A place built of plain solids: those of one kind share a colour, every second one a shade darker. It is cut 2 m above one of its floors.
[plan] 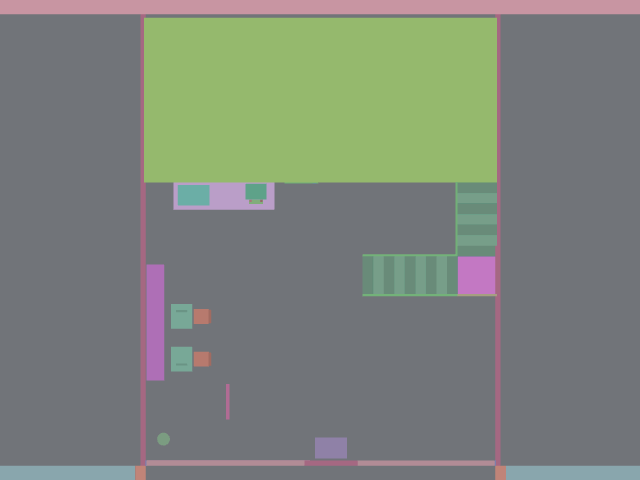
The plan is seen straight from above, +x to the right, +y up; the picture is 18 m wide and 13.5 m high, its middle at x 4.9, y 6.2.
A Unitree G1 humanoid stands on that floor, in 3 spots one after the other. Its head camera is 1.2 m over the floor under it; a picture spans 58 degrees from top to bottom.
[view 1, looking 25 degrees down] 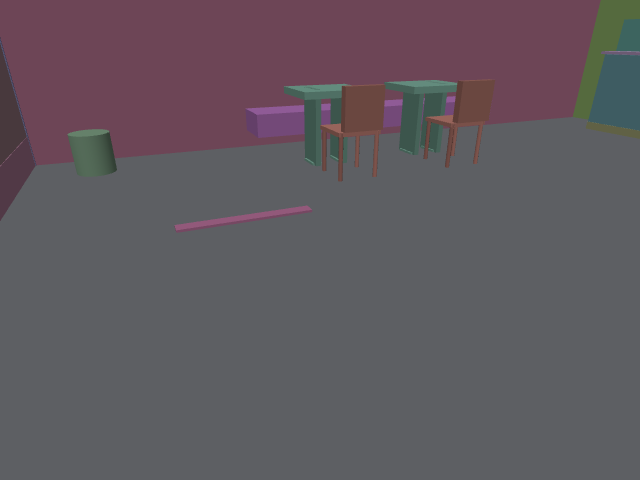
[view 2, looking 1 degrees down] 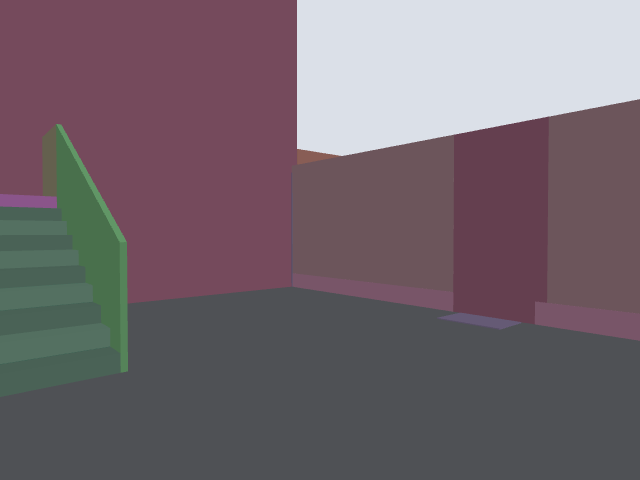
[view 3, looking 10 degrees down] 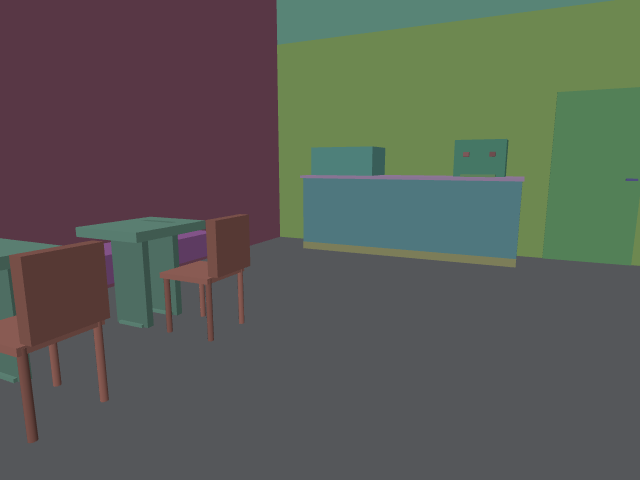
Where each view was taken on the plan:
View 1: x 5.21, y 1.00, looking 157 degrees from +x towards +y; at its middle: ground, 2.84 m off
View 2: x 2.20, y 5.81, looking -41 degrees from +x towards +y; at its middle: window_wall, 8.86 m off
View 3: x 3.61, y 1.65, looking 115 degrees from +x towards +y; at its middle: counter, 6.12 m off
